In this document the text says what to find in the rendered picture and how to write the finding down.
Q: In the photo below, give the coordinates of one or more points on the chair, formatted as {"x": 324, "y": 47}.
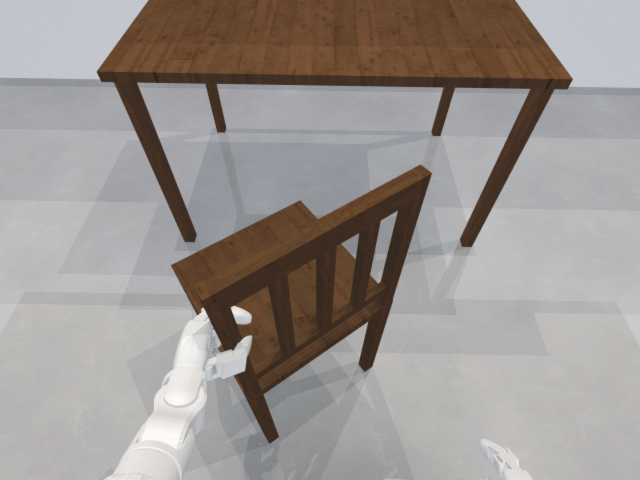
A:
{"x": 304, "y": 290}

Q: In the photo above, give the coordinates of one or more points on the table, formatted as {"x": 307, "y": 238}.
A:
{"x": 388, "y": 43}

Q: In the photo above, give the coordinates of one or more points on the robot left forearm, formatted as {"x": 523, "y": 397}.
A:
{"x": 163, "y": 446}

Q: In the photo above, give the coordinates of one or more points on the robot left hand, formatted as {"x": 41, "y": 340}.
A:
{"x": 198, "y": 341}

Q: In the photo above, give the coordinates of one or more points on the robot right hand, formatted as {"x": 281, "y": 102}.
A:
{"x": 505, "y": 463}

